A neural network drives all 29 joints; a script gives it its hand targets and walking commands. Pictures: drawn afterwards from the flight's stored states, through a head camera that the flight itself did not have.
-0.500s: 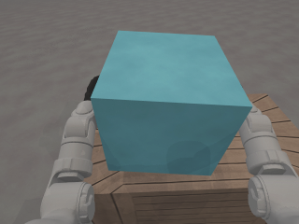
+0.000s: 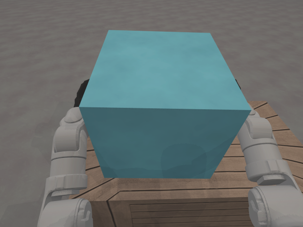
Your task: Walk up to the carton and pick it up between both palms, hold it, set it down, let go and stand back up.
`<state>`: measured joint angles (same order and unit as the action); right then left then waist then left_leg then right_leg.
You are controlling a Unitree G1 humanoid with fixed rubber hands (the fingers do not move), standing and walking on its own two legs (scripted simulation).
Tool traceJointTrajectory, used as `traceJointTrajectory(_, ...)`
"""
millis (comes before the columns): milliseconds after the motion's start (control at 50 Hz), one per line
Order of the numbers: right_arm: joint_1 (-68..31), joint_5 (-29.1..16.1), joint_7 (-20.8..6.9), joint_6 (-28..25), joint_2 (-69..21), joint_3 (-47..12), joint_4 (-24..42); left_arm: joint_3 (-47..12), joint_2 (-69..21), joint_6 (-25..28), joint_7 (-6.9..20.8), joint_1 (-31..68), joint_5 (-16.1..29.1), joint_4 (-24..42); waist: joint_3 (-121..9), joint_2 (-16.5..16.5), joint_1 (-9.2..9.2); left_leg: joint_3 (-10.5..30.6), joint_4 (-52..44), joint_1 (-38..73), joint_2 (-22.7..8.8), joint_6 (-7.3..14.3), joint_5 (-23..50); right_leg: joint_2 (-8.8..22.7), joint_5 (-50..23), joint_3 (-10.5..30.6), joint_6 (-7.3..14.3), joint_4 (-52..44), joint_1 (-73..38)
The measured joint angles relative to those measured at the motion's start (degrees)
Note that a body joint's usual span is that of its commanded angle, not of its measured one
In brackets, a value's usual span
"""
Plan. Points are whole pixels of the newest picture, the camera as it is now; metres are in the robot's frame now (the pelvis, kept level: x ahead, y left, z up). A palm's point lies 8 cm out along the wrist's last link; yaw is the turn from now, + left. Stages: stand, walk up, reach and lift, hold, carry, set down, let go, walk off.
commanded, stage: reach and lift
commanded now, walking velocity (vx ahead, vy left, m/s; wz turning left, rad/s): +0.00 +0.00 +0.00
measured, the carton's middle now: (158, 103) +0.41 +0.00 +0.16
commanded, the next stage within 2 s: hold in 0.22 s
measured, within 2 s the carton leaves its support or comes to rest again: neither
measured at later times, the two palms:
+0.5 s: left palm (89, 105) +0.35 +0.17 +0.20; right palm (247, 105) +0.35 -0.22 +0.20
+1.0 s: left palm (78, 98) +0.35 +0.19 +0.22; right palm (235, 97) +0.36 -0.19 +0.21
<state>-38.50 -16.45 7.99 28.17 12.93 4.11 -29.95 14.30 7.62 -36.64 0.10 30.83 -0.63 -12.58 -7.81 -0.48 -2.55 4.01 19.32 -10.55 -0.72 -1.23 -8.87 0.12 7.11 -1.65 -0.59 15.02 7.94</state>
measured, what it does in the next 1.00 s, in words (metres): stands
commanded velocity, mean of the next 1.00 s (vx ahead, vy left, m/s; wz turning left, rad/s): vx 0.00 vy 0.00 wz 0.00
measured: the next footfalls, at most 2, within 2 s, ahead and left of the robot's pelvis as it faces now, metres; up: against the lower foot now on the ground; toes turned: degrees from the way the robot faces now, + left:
none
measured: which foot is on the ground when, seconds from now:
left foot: down 0.00-1.00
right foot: down 0.00-1.00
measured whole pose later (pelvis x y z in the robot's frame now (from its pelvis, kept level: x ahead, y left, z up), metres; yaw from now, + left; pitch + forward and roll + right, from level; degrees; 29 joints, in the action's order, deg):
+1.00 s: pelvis -0.01 +0.00 +0.00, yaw -1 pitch +1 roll -1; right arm -44.3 -16.2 8.1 31.8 14.9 2.9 -35.4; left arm 14.6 9.4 -41.9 1.6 38.3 -2.0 -18.1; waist -11.4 0.8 -0.7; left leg 3.5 19.3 -12.4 -0.6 -1.0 -8.0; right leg -0.2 6.2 0.2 -0.7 15.4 10.4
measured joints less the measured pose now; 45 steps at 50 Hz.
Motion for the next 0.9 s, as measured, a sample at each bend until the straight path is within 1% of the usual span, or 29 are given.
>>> traceJointTrajectory(40,-0.6,0.3,-0.3,0.1,-0.2,0.6,-1.1,0.4,-0.3,-0.7,0.6,0.7,-0.8,-0.5,0.5,-0.2,0.00,-0.4,0.1,0.6,0.1,0.2,-0.1,0.1,0.0,0.4,-0.1,0.2,-0.4)
traceJointTrajectory(140,-0.3,-0.6,-0.4,0.9,0.3,0.6,-1.4,-0.7,-0.2,-2.9,0.6,0.8,-2.0,0.6,1.0,0.4,0.09,-1.4,0.2,0.9,0.3,0.5,-0.1,0.2,-0.4,1.6,-0.5,0.2,-0.4)
traceJointTrajectory(280,0.7,0.0,-0.6,0.8,1.0,1.0,0.1,-0.8,-0.8,-2.9,-0.4,2.5,-1.2,-0.4,-0.1,1.4,0.77,-2.4,0.1,-0.1,0.1,0.7,0.3,0.0,-1.0,2.8,-0.6,0.3,1.2)
traceJointTrajectory(380,0.5,0.2,-0.6,1.5,1.9,0.4,1.1,0.2,-1.8,-2.6,-0.5,2.9,-1.1,-0.4,-0.8,1.7,1.39,-2.7,-0.3,0.1,-0.4,0.4,0.5,-0.5,-1.4,3.2,-0.2,0.0,1.2)
traceJointTrajectory(480,-2.6,0.1,-0.6,3.0,2.2,-0.1,-2.3,2.3,-2.5,-3.2,0.4,3.7,-2.2,-2.2,-0.6,1.4,1.61,-2.5,-0.8,1.1,-0.8,0.0,0.9,-0.9,-1.5,3.2,0.2,0.2,0.6)
traceJointTrajectory(520,-3.5,0.2,-0.6,3.5,2.1,-0.6,-3.4,2.2,-2.0,-3.9,0.5,3.6,-2.2,-2.4,-0.9,1.1,1.53,-2.3,-1.0,0.9,-0.9,-0.3,1.2,-1.0,-1.4,3.0,0.4,0.5,0.9)
traceJointTrajectory(620,-3.6,1.1,-0.3,4.6,2.3,-1.9,-2.3,1.2,-0.7,-4.0,0.5,3.1,-1.2,-2.4,-3.0,0.7,1.84,-1.4,-0.6,-1.0,-1.1,-0.7,1.4,-1.4,-1.4,2.3,0.8,0.9,2.6)
traceJointTrajectory(700,-4.8,1.1,-0.2,4.5,1.7,-1.0,-3.5,2.0,-0.4,-4.5,0.6,4.4,-1.1,-3.0,-3.5,0.5,1.95,-0.8,-0.4,-1.5,-1.0,-0.8,1.5,-1.3,-1.2,1.8,0.9,1.3,3.0)
traceJointTrajectory(760,-6.3,1.6,-0.2,4.3,1.1,0.0,-5.6,2.6,0.3,-4.9,1.2,6.6,-1.3,-5.2,-3.5,0.5,1.81,-0.3,-0.5,-1.6,-0.7,-0.7,1.7,-1.0,-1.0,1.4,0.8,1.6,3.0)
traceJointTrajectory(820,-7.5,2.0,-0.2,4.2,1.1,0.3,-7.0,2.1,1.4,-4.8,1.8,8.5,-1.3,-7.4,-3.2,0.6,1.81,0.0,-0.4,-1.9,-0.4,-0.6,1.8,-0.7,-1.0,1.2,0.7,1.6,3.1)
traceJointTrajectory(900,-7.5,1.6,-0.2,3.7,1.4,-0.3,-7.4,1.3,2.0,-4.9,1.8,9.3,-1.3,-7.9,-3.4,0.9,2.04,-0.2,-0.4,-2.2,-0.1,-0.2,1.7,-0.5,-1.2,1.4,0.3,1.1,3.3)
